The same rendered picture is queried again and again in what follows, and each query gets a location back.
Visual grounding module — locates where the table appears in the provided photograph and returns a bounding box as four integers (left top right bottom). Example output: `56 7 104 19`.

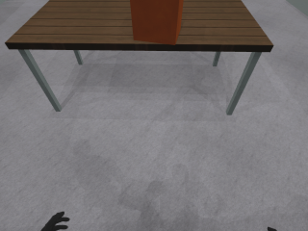
5 0 274 116

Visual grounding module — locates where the left robot hand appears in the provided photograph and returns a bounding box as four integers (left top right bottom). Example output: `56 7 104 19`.
40 211 70 231

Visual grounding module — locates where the carton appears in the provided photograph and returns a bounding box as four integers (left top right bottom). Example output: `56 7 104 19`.
130 0 184 45

